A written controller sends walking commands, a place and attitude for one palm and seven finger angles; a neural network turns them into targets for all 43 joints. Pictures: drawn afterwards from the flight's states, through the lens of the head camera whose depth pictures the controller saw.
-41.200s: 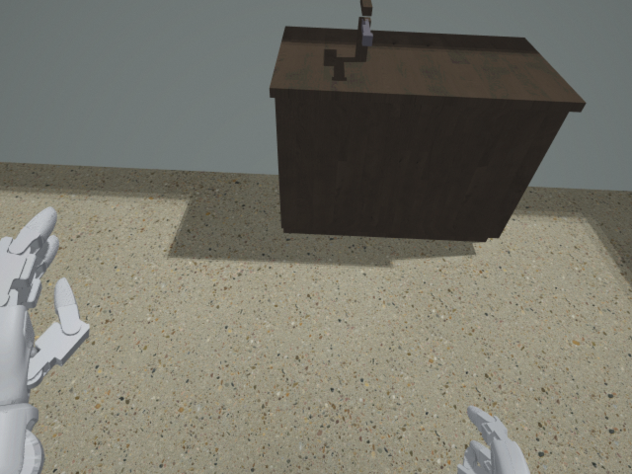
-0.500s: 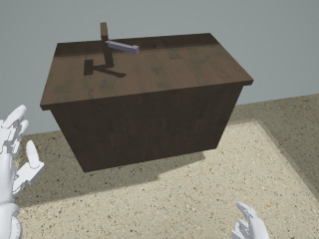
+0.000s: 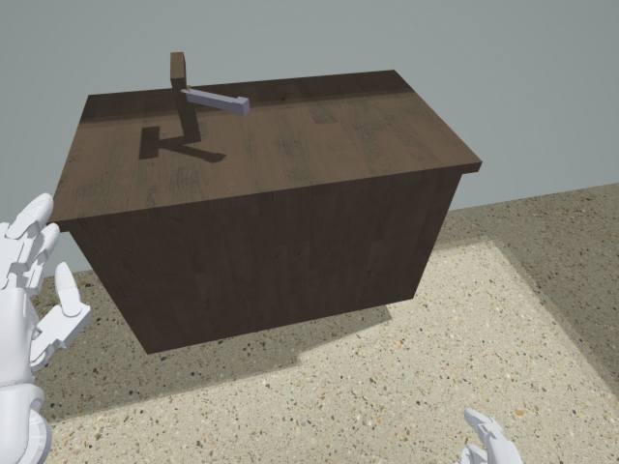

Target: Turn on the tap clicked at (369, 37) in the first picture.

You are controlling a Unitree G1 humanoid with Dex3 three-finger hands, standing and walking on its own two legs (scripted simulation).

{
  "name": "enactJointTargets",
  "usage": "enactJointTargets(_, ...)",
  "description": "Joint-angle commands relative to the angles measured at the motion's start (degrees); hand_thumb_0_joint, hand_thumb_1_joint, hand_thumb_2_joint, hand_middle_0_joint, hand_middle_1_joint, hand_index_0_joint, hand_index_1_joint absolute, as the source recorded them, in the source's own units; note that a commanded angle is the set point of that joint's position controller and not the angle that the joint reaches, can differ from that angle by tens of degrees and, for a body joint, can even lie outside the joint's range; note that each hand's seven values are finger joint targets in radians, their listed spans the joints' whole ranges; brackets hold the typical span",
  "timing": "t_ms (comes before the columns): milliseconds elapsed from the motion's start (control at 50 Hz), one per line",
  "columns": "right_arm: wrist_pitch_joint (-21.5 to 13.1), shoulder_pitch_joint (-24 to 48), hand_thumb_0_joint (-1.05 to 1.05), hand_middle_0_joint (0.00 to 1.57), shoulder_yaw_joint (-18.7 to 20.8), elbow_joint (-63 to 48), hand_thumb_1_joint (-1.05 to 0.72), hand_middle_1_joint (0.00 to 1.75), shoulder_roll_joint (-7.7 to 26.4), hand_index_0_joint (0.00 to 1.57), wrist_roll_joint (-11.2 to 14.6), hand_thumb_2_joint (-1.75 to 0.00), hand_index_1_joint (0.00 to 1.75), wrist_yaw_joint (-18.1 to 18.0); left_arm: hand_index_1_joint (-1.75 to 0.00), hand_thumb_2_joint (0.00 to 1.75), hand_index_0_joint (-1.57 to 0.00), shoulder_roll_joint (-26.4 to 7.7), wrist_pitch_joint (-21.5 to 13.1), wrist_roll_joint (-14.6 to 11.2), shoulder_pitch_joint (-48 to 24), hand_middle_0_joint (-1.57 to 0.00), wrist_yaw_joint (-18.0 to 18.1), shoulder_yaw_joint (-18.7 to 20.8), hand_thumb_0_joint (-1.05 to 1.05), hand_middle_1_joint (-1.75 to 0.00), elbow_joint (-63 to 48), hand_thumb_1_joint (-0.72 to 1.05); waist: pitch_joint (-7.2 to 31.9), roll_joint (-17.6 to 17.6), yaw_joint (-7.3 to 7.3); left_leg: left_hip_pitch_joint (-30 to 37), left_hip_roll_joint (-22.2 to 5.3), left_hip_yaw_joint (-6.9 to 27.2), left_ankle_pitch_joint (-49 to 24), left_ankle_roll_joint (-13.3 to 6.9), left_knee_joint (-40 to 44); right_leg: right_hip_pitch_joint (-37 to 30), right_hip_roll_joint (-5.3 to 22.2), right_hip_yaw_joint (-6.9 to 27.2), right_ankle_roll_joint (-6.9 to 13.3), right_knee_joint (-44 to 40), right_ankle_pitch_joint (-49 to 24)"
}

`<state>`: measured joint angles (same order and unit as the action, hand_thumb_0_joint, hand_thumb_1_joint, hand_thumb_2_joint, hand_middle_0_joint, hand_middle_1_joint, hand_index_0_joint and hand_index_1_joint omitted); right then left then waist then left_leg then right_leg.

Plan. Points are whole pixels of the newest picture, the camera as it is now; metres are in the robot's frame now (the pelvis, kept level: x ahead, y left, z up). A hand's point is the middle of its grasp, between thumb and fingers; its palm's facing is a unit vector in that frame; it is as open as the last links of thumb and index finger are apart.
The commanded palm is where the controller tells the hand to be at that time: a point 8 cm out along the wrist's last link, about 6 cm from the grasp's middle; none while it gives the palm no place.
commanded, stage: take the last steps up to it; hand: left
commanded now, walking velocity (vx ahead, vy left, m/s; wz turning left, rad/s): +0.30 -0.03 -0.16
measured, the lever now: (241, 106) +0.78 +0.20 +0.08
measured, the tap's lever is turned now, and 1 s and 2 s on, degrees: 55 55 55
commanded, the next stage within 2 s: come to a stop and stand still in 0.74 s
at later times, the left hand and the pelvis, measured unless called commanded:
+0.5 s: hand (211, 205) +0.37 +0.15 +0.17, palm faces +0.30 -0.86 -0.42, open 7.4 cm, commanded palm +0.31 +0.21 +0.19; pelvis +0.14 -0.06 +0.00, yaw -4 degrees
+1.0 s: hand (235, 143) +0.49 +0.15 +0.18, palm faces +0.37 -0.83 -0.42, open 7.4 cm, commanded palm +0.45 +0.19 +0.19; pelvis +0.27 -0.08 +0.00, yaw -4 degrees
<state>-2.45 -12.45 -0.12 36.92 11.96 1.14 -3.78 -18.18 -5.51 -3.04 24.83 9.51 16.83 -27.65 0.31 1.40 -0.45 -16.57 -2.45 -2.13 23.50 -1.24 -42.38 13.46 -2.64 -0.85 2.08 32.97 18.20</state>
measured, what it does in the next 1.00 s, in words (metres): walks ahead: right foot, then left foot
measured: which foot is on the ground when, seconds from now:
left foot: down 0.00-0.30, up 0.32-0.56, down 0.58-0.74, up 0.76-0.94, down 0.96-1.00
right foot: down 0.00-0.04, up 0.06-0.26, down 0.28-1.00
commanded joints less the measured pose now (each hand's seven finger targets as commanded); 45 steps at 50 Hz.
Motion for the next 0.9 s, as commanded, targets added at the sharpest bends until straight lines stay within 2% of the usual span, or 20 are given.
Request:
enactJointTargets(0,-2.4,7.6,0.0,0.2,2.0,-11.0,-0.9,0.3,7.6,0.2,-0.4,-0.9,0.3,-0.7,-0.3,0.9,-0.2,-11.2,-4.7,-0.7,-5.1,-0.2,0.9,8.2,0.0,-0.3,-16.1,0.9,3.6,16.0,2.54,17.8,-10.8,18.0,-3.8,-4.7,22.3,17.8,1.6,2.9,2.0,14.1,1.1)
enactJointTargets(20,-3.0,7.6,0.0,0.2,1.8,-12.0,-0.9,0.3,7.2,0.2,-0.1,-0.9,0.3,-0.7,-0.3,0.9,-0.2,-11.1,-5.3,-0.1,-6.5,-0.2,1.2,7.3,0.0,-0.3,-16.8,0.9,1.8,18.8,2.99,20.1,-18.1,30.4,-1.7,-8.6,29.0,27.1,-0.2,0.1,-0.5,24.0,12.5)
enactJointTargets(40,-4.1,6.7,0.0,0.2,1.6,-10.7,-0.9,0.3,5.9,0.2,-0.7,-0.9,0.3,-0.9,-0.3,0.9,-0.2,-12.0,-5.1,0.6,-5.8,-0.2,1.2,8.0,0.0,-0.3,-12.8,0.9,-1.0,13.1,3.35,19.4,-20.4,34.1,-6.2,-11.5,29.7,31.9,2.9,3.6,-0.3,29.9,11.4)
enactJointTargets(80,-5.1,5.8,0.0,0.2,1.6,-9.3,-0.9,0.3,5.7,0.2,-0.5,-0.9,0.3,-0.5,-0.3,0.9,-0.2,-12.6,-4.6,1.1,-6.9,-0.2,0.6,7.1,0.0,-0.3,-13.0,0.9,-1.4,5.3,2.75,22.2,-20.2,27.8,-19.6,-12.6,25.8,34.9,6.4,4.1,-1.0,28.3,9.8)
enactJointTargets(120,-5.7,5.9,0.0,0.2,1.7,-8.8,-0.9,0.3,6.2,0.2,-0.4,-0.9,0.3,-0.2,-0.3,0.9,-0.2,-12.0,-4.6,1.2,-3.1,-0.2,0.2,7.7,0.0,-0.3,-11.3,0.9,-0.8,6.4,1.59,17.2,-17.2,16.4,-19.9,-10.3,25.0,27.2,7.8,1.1,-1.1,18.8,4.6)
enactJointTargets(180,-6.6,6.5,0.0,0.2,1.7,-10.8,-0.9,0.3,7.0,0.2,-0.8,-0.9,0.3,-0.1,-0.3,0.9,-0.2,-12.2,-4.9,1.0,-0.7,-0.2,0.0,8.7,0.0,-0.3,-11.8,0.9,-0.7,12.0,1.07,5.5,-11.9,5.1,-14.5,-6.7,25.5,8.8,4.5,-6.2,-1.3,6.0,-2.5)
enactJointTargets(220,-6.6,6.6,0.0,0.2,2.0,-11.3,-0.9,0.3,7.1,0.2,-1.0,-0.9,0.3,-0.3,-0.3,0.9,-0.2,-12.2,-5.5,0.9,0.7,-0.2,0.2,10.0,0.0,-0.3,-10.6,0.9,1.5,8.8,-0.27,0.9,-9.8,1.4,-13.5,-5.4,17.4,-4.7,1.6,-9.2,-0.8,-2.3,-5.1)
enactJointTargets(240,-6.4,7.1,0.0,0.2,2.2,-11.4,-0.9,0.3,6.9,0.2,-1.1,-0.9,0.3,-0.4,-0.3,0.9,-0.2,-12.9,-5.5,0.8,2.1,-0.2,0.5,10.8,0.0,-0.3,-10.0,0.9,4.4,3.1,-1.5,-3.7,-7.3,-1.7,-14.5,-4.3,5.0,-14.3,1.6,-6.5,0.7,-4.8,-3.4)
enactJointTargets(260,-5.9,6.7,0.0,0.2,2.7,-11.5,-0.9,0.3,5.9,0.2,-0.8,-0.9,0.3,-0.2,-0.3,0.9,-0.2,-14.0,-5.4,1.1,1.8,-0.2,0.6,11.3,0.0,-0.3,-10.0,0.9,7.2,-11.3,-1.33,-12.7,-2.3,-5.1,-8.6,-2.7,-13.1,-20.9,10.9,11.0,5.5,-9.1,0.8)
enactJointTargets(280,-5.7,7.0,0.0,0.2,2.9,-12.6,-0.9,0.3,5.7,0.2,-0.1,-0.9,0.3,0.2,-0.3,0.9,-0.2,-14.2,-5.5,0.2,2.1,-0.2,0.1,12.1,0.0,-0.3,-10.4,0.9,8.5,-17.3,-0.2,-21.2,2.1,-1.6,5.0,-1.4,-25.3,-21.4,21.9,33.1,10.4,-15.9,-0.9)
enactJointTargets(300,-6.0,7.5,0.0,0.2,2.7,-11.4,-0.9,0.3,5.9,0.2,-0.7,-0.9,0.3,0.9,-0.3,0.9,-0.2,-15.8,-6.4,-0.1,-1.6,-0.2,-0.3,13.6,0.0,-0.3,-14.4,0.9,7.4,-11.1,0.0,-19.6,-0.9,3.7,5.8,-0.9,-29.7,-12.1,23.8,34.2,11.2,-18.8,8.2)
enactJointTargets(400,-3.6,7.5,0.0,0.2,2.7,-9.7,-0.9,0.3,5.1,0.2,-0.3,-0.9,0.3,0.3,-0.3,0.9,-0.2,-13.3,-6.9,0.0,2.1,-0.2,-0.2,12.3,0.0,-0.3,-16.8,0.9,6.3,-7.2,1.37,-9.9,-4.6,1.3,-2.4,0.3,-12.3,-2.0,19.5,12.1,9.5,-15.1,-8.4)
enactJointTargets(500,-3.7,7.3,0.0,0.2,3.0,-10.7,-0.9,0.3,5.6,0.2,-0.3,-0.9,0.3,-1.0,-0.3,0.9,-0.2,-12.1,-6.2,-0.8,1.2,-0.2,0.8,10.3,0.0,-0.3,-15.3,0.9,4.5,-2.3,1.07,7.0,-0.1,-4.3,-9.0,-0.9,10.8,3.8,13.3,4.9,4.8,-8.0,1.5)
enactJointTargets(560,-3.6,6.6,0.0,0.2,3.1,-11.9,-0.9,0.3,8.1,0.2,0.3,-0.9,0.3,-1.1,-0.3,0.9,-0.2,-10.8,-6.5,-0.2,-3.4,-0.2,1.0,9.2,0.0,-0.3,-15.9,0.9,2.6,14.0,1.41,11.5,-15.1,25.4,-0.6,-10.0,24.7,16.8,1.3,-2.7,-1.7,13.1,10.7)
enactJointTargets(580,-4.1,6.2,0.0,0.2,3.3,-11.4,-0.9,0.3,7.4,0.2,0.5,-0.9,0.3,-1.3,-0.3,0.9,-0.2,-11.8,-6.2,0.1,-4.2,-0.2,0.6,9.5,0.0,-0.3,-13.5,0.9,0.5,15.6,2.04,8.7,-18.1,30.9,4.3,-12.6,29.5,19.2,2.3,0.0,-1.8,21.5,14.5)
enactJointTargets(620,-5.1,5.7,0.0,0.2,2.3,-10.4,-0.9,0.3,5.2,0.2,0.3,-0.9,0.3,-1.0,-0.3,0.9,-0.2,-13.0,-5.6,1.1,-3.7,-0.2,0.7,9.8,0.0,-0.3,-13.6,0.9,0.3,13.8,1.23,11.2,-16.1,23.6,-9.6,-12.3,23.7,19.6,5.5,1.8,-1.4,17.6,12.6)
enactJointTargets(680,-5.0,6.8,0.0,0.2,2.1,-10.6,-0.9,0.3,5.6,0.2,0.2,-0.9,0.3,-0.1,-0.3,0.9,-0.2,-12.9,-4.7,0.9,1.2,-0.2,0.5,10.3,0.0,-0.3,-13.4,0.9,4.4,5.4,-0.93,3.3,-7.0,4.8,-21.8,-4.6,6.5,-1.8,2.5,-1.9,-0.8,-10.0,-3.4)
enactJointTargets(720,-4.9,6.8,0.0,0.2,2.5,-12.2,-0.9,0.3,4.8,0.2,0.4,-0.9,0.3,0.7,-0.3,0.9,-0.2,-13.0,-4.6,-0.1,-0.6,-0.2,-0.2,9.7,0.0,-0.3,-14.0,0.9,3.6,-17.6,0.23,-20.7,2.4,-1.7,2.1,0.8,-16.6,-15.5,21.4,28.0,8.5,-16.4,-18.9)
enactJointTargets(780,-4.6,5.8,0.0,0.2,2.6,-10.4,-0.9,0.3,5.4,0.2,0.5,-0.9,0.3,1.1,-0.3,0.9,-0.2,-15.0,-6.1,-0.5,-2.3,-0.2,-0.4,11.6,0.0,-0.3,-16.3,0.9,1.0,-3.7,0.98,-21.7,-2.4,3.5,1.2,1.7,-17.2,-14.5,22.3,20.8,10.0,-11.8,-41.4)
enactJointTargets(880,-4.3,7.2,0.0,0.2,1.7,-11.1,-0.9,0.3,4.5,0.2,-0.7,-0.9,0.3,-0.2,-0.3,0.9,-0.2,-11.7,-6.8,-0.9,-1.5,-0.2,0.1,10.2,0.0,-0.3,-10.7,0.9,5.9,-6.0,-0.05,-1.2,1.9,-3.6,-14.6,0.7,11.4,-14.7,14.3,6.0,3.3,-6.4,-46.0)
